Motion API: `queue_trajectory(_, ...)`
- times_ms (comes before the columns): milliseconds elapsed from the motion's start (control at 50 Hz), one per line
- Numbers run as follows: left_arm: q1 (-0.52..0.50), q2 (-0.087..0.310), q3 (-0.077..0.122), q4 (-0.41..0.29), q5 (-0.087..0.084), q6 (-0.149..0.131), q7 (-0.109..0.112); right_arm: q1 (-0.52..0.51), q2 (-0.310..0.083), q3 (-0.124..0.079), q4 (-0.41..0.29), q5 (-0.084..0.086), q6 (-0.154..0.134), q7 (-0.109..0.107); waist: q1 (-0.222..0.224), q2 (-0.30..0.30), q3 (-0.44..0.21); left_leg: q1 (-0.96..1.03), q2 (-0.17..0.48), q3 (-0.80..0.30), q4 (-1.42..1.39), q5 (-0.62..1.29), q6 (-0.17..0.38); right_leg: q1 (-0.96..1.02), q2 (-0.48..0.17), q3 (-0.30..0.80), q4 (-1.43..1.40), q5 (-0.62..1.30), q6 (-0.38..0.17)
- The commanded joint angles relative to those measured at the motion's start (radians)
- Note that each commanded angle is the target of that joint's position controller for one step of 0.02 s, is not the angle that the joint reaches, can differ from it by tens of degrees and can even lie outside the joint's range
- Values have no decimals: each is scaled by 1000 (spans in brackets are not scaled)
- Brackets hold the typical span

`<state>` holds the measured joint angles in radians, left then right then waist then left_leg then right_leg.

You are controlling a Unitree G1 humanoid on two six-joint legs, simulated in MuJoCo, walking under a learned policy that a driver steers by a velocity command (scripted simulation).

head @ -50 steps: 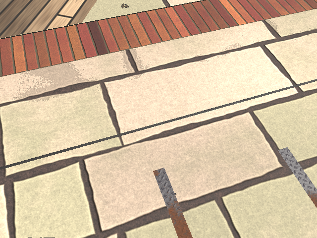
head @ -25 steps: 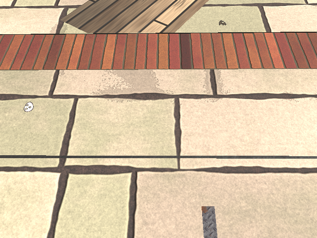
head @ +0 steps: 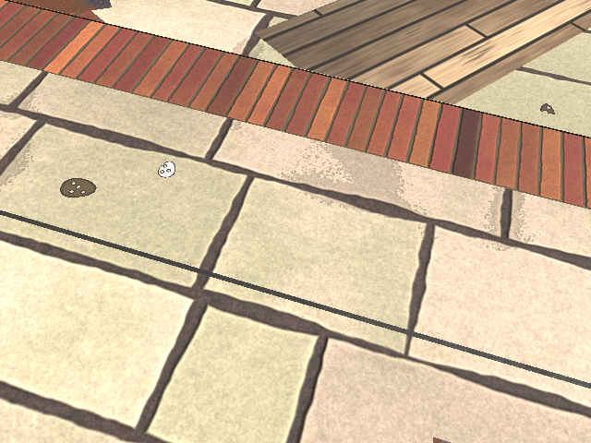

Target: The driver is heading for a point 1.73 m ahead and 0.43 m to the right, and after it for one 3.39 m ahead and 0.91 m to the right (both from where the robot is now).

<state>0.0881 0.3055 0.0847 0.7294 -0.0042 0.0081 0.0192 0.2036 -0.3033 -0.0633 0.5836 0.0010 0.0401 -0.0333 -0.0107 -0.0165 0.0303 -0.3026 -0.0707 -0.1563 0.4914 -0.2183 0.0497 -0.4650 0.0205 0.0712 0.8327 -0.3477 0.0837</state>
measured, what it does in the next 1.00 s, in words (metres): steps on the spot: right foot, then left foot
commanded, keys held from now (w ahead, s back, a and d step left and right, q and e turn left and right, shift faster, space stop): no key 1.00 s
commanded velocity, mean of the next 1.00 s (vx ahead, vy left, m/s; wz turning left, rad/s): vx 0.00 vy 0.00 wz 0.11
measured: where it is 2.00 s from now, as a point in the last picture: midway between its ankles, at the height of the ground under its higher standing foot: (285, 440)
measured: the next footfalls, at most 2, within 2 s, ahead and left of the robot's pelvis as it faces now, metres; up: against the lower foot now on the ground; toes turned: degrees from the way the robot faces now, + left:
right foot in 0.12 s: +0.05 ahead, -0.14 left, +0.00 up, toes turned +5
left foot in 0.40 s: +0.01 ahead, +0.12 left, +0.00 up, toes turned +0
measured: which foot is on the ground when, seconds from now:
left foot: down 0.00-0.14, up 0.16-0.38, down 0.40-1.00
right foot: up 0.00-0.10, down 0.12-1.00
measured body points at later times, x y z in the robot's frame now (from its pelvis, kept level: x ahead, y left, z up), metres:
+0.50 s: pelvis +0.00 -0.01 -0.01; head +0.01 -0.01 +0.44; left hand +0.13 +0.25 -0.12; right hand +0.15 -0.27 -0.11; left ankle -0.02 +0.12 -0.74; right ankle +0.01 -0.15 -0.74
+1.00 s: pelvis +0.00 +0.00 -0.01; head +0.00 +0.01 +0.44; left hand +0.05 +0.27 -0.15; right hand +0.12 -0.24 -0.13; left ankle -0.03 +0.12 -0.74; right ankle +0.01 -0.15 -0.74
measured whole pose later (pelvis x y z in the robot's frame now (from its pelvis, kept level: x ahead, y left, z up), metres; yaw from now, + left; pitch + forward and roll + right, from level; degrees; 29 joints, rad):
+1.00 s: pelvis +0.00 +0.00 -0.01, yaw +4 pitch -2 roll +0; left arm 0.20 0.25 0.03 0.97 0.00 0.00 0.03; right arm 0.25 -0.22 -0.03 0.79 -0.01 0.00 -0.03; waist 0.02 0.00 0.04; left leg -0.19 -0.03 -0.06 0.53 -0.31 0.00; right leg -0.21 -0.03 0.05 0.52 -0.28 0.05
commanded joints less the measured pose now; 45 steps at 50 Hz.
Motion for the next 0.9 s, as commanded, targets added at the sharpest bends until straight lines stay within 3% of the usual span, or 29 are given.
queue_trajectory(20, -33, 78, 13, -69, -6, -20, -11, -9, -165, -48, -65, -3, -5, 4, -22, 183, -129, 153, 253, -274, -79, 337, 182, 20, -3, -8, -89, -31, -8)
queue_trajectory(80, -6, 71, 9, -67, -7, -30, -25, -36, -149, -39, -61, 6, -1, 10, -4, 177, -131, 154, 235, -300, -41, 386, 166, 111, -4, -20, -248, 14, -31)
queue_trajectory(120, 39, 72, 8, -55, 10, -39, -30, -42, -119, -28, -55, 13, -3, 7, 27, 140, -130, 87, 180, -276, -15, 261, 96, 275, -39, -8, -470, 266, -70)
queue_trajectory(140, 53, 128, 14, -67, 31, -40, -26, -3, -80, -16, -53, -9, -10, 6, 0, 9, -155, 13, 110, -195, 91, 75, 33, 372, -186, 122, -483, 446, -121)
queue_trajectory(160, 5, 163, 17, -58, 43, -36, -24, 39, -72, -16, -54, -10, -19, 8, -65, -188, -111, -79, -12, -50, 150, -197, -26, 343, -297, 256, -477, 586, -256)
queue_trajectory(180, -14, 96, -1, -69, 39, -40, -23, 12, -118, -26, -49, -24, -23, 4, -30, -199, -110, -64, 17, -17, 217, -312, -73, 293, -356, 317, -507, 537, -343)
queue_trajectory(200, -19, 83, -7, -70, 34, -43, -21, -22, -148, -39, -47, -14, -22, 2, -9, -179, -92, -77, 31, -3, 285, -318, -93, 302, -336, 302, -509, 504, -343)
queue_trajectory(240, -13, 109, -2, -60, 14, -45, -13, -41, -129, -42, -38, -9, -10, 0, 6, -155, -83, -130, 51, 9, 369, -326, -128, 343, -307, 263, -491, 505, -319)
queue_trajectory(300, -26, 98, -8, -49, 8, -31, -13, -20, -46, -17, -9, -1, -7, 8, -1, -130, -84, -53, 75, 68, 242, -272, -145, 329, -230, 150, -450, 587, -274)
queue_trajectory(340, -11, 86, -13, -39, 5, -18, -16, -8, -27, -13, 13, 5, -10, 11, 1, -147, -103, 40, 63, 111, 57, -123, -137, 334, -196, 110, -418, 610, -260)
queue_trajectory(380, 32, 71, -21, -23, -2, -19, -21, -3, -50, -15, 27, -4, -10, 14, 5, -127, -111, 167, 67, 102, -125, 103, -108, 305, -169, 99, -414, 496, -207)
queue_trajectory(400, 55, 62, -27, -20, 11, -30, -27, -13, -97, -22, 11, -13, -8, 9, 23, -60, -128, 236, 129, 35, -97, 265, -83, 257, -150, 86, -404, 378, -158)
queue_trajectory(420, 93, 65, -27, -15, 22, -42, -35, -23, -145, -34, 16, -13, -5, 7, 67, 52, -122, 223, 147, 21, -25, 270, -39, 233, -90, 27, -410, 255, -118)
queue_trajectory(440, 59, 64, -31, -6, 23, -44, -36, -18, -105, -29, 22, -15, -7, 15, 33, 70, -117, 159, 134, 27, -28, 141, -15, 267, -62, -17, -395, 174, -85)
queue_trajectory(460, 23, 67, -32, -7, 21, -42, -36, -20, -74, -20, 25, -20, -12, 20, 20, 55, -84, 123, 130, 20, -48, 83, -15, 265, -56, -26, -377, 158, -73)
queue_trajectory(520, 24, 52, -35, 3, 16, -27, -24, -14, -67, -13, 41, -22, -30, 17, 25, 80, -37, 76, 123, 19, -62, 80, -30, 257, -58, -26, -362, 196, -74)
queue_trajectory(900, 94, 55, -31, 174, 7, -16, 12, 43, -25, 6, 133, -14, -54, 6, 25, 29, -19, 80, 96, 45, -63, 92, -27, 271, -59, -23, -373, 219, -44)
